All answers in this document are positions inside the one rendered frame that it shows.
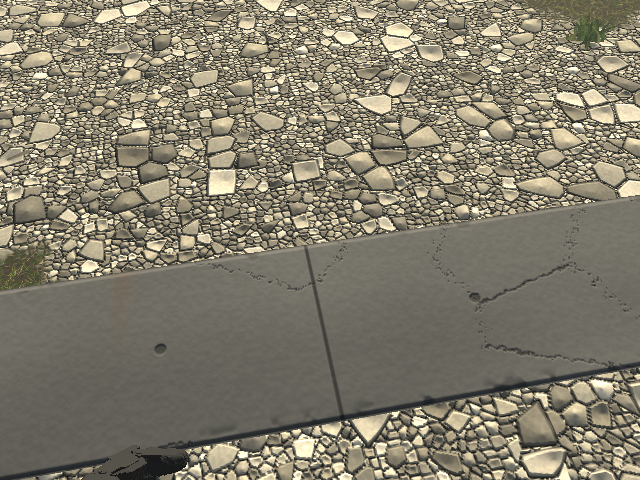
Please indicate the left robot hand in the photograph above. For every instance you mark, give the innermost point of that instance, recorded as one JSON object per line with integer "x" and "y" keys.
{"x": 134, "y": 463}

